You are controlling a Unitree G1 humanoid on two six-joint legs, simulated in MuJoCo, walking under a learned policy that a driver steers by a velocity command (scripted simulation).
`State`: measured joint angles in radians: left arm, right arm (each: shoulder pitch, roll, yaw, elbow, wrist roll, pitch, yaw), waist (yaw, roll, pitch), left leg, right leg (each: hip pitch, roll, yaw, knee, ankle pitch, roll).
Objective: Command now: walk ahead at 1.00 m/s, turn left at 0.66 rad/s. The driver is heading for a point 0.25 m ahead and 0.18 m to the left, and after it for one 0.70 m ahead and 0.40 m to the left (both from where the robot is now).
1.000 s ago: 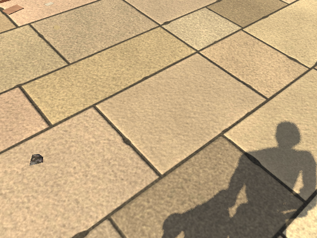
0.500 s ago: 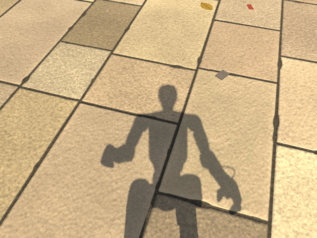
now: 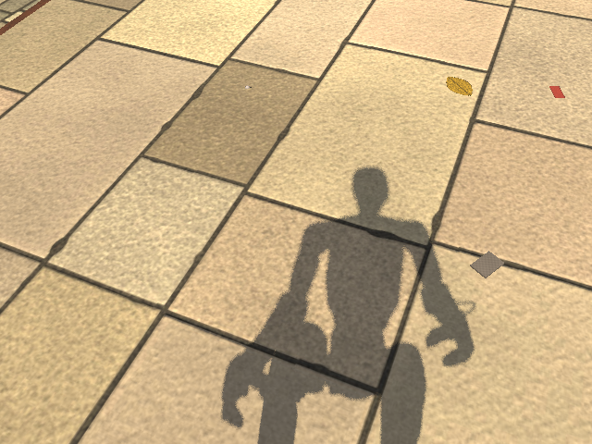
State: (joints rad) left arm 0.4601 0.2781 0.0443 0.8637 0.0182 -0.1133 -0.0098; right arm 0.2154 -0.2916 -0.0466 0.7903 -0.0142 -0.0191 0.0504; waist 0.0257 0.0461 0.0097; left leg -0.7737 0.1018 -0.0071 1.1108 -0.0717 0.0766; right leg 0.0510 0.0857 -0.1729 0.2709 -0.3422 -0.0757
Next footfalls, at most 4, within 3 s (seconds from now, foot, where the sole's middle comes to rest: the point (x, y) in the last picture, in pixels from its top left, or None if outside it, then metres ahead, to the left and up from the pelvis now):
0.16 left None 0.38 0.06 -0.77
0.56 right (312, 381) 0.65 0.03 -0.77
0.94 left None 0.39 0.14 -0.77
1.36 right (306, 406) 0.59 0.04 -0.77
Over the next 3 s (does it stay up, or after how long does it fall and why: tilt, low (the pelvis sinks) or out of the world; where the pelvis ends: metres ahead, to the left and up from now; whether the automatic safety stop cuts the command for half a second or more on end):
stays up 0.77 0.58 0.00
